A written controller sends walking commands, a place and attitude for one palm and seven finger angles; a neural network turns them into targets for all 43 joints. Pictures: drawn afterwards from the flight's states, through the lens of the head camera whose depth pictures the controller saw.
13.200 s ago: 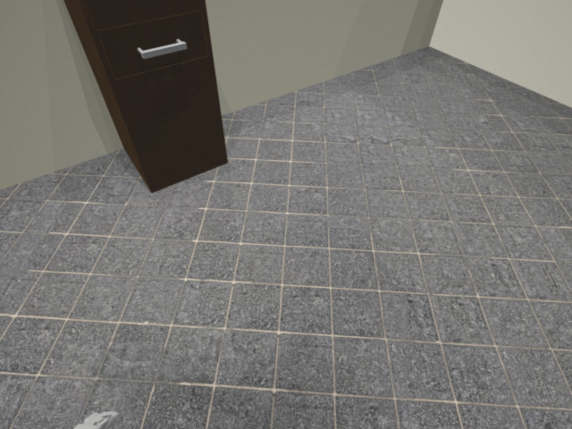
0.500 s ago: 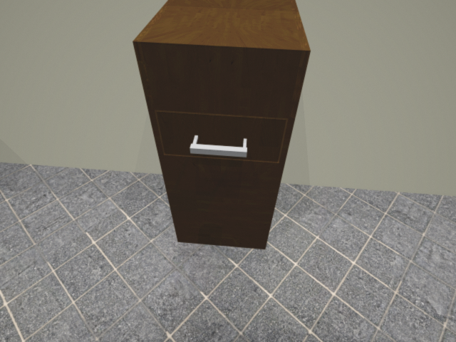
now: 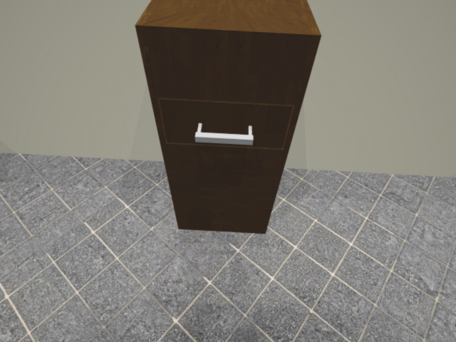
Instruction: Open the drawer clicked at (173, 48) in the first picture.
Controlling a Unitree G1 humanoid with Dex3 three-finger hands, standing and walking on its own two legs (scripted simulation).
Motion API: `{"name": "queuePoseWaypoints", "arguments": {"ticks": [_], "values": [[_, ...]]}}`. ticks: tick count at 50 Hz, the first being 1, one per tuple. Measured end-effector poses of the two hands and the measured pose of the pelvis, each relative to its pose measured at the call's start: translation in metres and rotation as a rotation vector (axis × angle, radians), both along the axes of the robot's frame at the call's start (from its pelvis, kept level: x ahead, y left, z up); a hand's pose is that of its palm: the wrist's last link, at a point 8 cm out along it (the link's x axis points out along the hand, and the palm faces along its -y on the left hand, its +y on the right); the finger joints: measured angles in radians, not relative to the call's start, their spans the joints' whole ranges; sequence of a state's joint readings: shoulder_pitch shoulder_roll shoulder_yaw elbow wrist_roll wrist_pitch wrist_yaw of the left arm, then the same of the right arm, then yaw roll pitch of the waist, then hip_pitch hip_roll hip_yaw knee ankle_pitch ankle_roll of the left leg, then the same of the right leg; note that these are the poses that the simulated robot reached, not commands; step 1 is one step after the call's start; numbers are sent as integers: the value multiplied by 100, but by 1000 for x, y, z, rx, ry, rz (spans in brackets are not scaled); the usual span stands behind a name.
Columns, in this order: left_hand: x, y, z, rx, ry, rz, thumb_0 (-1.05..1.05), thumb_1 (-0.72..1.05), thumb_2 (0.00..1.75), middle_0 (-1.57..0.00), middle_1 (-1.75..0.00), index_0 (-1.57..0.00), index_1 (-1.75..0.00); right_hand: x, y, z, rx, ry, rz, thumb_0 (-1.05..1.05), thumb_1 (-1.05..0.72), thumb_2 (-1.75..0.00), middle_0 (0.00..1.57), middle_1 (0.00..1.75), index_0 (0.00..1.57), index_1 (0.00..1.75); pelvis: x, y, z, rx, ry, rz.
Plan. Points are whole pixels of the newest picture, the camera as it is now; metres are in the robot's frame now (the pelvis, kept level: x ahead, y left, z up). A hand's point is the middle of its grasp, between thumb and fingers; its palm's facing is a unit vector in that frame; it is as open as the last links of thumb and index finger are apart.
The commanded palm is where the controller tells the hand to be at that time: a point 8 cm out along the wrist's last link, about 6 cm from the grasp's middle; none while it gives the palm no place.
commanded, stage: come to a stop and stand still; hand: left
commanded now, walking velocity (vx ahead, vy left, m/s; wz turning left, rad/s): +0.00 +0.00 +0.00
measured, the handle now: (224, 133) +0.70 +0.05 -0.09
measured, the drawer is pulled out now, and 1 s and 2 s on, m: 0.00 0.00 0.00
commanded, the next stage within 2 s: look again from close up in 0.18 s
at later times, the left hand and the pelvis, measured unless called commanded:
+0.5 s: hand out of the picture -0.03 +0.17 -0.19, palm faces +0.07 -0.98 -0.19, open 7.4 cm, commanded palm none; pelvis -0.02 +0.00 -0.01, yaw +2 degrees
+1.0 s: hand out of the picture -0.07 +0.15 -0.19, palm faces +0.06 -0.99 -0.15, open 7.4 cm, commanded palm none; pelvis -0.04 -0.02 -0.01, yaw +2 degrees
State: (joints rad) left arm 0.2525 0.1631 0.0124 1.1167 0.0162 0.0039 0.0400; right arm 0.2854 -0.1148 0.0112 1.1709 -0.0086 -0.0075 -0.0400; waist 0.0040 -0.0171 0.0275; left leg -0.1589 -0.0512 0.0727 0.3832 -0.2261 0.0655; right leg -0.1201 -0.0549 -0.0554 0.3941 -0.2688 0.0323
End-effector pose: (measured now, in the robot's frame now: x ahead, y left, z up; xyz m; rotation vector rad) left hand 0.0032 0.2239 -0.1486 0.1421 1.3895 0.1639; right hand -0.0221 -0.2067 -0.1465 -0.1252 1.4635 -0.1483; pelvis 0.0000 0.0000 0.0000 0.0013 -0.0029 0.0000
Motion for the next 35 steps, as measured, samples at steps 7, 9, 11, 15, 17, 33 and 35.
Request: {"name": "queuePoseWaypoints", "arguments": {"ticks": [7, 9, 11, 15, 17, 33, 35], "values": [[-20, -3, 0, -18, 45, 9, 1, 91, 90, -20, -30, -19, -30, 9, -5, 2, -16, -29, 8, 1, -92, -90, 20, 30, 20, 30, -1, 4, 1, 2, -2, -2], [-27, -6, -1, -25, 60, 13, 1, 91, 90, -20, -30, -19, -30, 11, -7, 2, -22, -38, 10, 1, -92, -90, 20, 30, 20, 30, -2, 4, 1, 2, -3, -3], [-33, -9, -1, -33, 75, 16, 1, 91, 90, -20, -30, -19, -30, 14, -9, 3, -27, -45, 13, 1, -92, -90, 20, 30, 20, 30, -2, 4, 1, 2, -4, -4], [-42, -14, -2, -38, 92, 13, 1, 91, 90, -20, -30, -20, -30, 19, -13, 4, -33, -61, 21, 1, -92, -90, 20, 30, 20, 30, -3, 4, 0, -2, -1, -1], [-44, -15, -3, -30, 84, 8, 1, 91, 90, -20, -30, -20, -30, 23, -16, 3, -33, -82, 41, 1, -92, -90, 20, 30, 20, 30, -6, 3, -2, -9, 2, 10], [-41, -11, -5, 1, -72, 22, 1, 91, 90, -20, -30, -20, -30, 35, -31, 3, -42, -239, 76, 1, -93, -90, 20, 30, 20, 30, -31, -8, -9, -12, -40, 30], [-43, -11, -5, 0, -81, 19, 1, 91, 90, -20, -30, -20, -30, 31, -33, 4, -41, -239, 77, 1, -93, -90, 20, 30, 20, 30, -35, -10, -8, -11, -39, 29]]}}
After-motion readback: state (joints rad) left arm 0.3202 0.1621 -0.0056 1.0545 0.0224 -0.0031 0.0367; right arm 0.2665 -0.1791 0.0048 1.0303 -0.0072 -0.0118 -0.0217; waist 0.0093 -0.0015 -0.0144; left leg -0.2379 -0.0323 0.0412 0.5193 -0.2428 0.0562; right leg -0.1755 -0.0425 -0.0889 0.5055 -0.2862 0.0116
